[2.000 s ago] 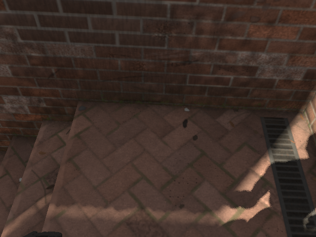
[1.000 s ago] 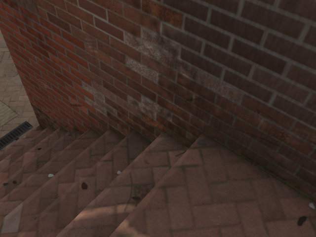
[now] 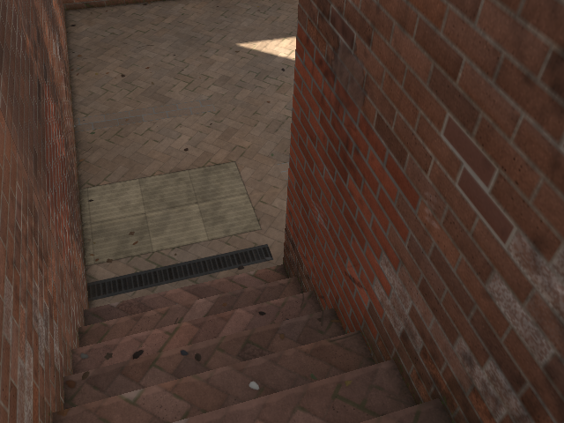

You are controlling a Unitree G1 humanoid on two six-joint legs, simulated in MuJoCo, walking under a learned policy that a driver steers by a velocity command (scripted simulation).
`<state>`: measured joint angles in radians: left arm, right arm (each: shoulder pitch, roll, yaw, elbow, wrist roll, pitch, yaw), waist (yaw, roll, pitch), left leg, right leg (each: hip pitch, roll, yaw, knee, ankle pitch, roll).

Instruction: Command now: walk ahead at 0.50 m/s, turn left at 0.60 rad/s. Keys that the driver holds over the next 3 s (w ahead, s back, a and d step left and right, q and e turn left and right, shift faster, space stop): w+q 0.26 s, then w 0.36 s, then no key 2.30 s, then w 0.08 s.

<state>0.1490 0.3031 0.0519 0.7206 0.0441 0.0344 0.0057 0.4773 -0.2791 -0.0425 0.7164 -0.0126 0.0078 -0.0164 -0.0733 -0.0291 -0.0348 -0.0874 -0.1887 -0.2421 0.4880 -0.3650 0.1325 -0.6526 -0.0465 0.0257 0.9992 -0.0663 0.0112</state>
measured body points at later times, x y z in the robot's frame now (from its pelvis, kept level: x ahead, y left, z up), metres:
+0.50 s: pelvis +0.23 -0.10 -0.21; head +0.23 -0.10 +0.24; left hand +0.12 +0.10 -0.36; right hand +0.32 -0.31 -0.36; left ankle +0.35 +0.08 -0.80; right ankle +0.25 -0.20 -0.92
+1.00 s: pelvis +0.41 +0.05 -0.37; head +0.41 +0.05 +0.08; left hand +0.32 +0.26 -0.52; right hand +0.56 -0.18 -0.50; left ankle +0.43 +0.13 -1.11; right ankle +0.39 -0.12 -0.87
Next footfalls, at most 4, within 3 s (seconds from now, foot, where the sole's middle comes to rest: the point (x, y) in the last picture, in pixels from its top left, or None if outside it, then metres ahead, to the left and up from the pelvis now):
0.26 right None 0.29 -0.19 -0.96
0.86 left None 0.47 0.15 -1.15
1.16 right None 0.52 -0.07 -1.15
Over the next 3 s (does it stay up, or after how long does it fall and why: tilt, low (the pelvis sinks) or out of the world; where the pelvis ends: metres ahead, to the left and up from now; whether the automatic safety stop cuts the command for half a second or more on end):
stays up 0.48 0.05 -0.39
